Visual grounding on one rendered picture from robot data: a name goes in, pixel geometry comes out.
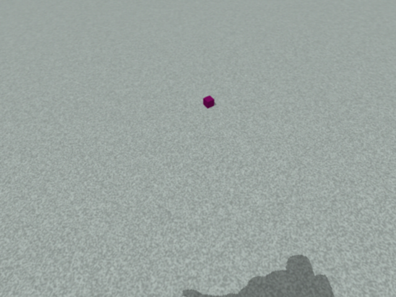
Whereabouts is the cube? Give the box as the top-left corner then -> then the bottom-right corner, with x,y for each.
203,96 -> 214,108

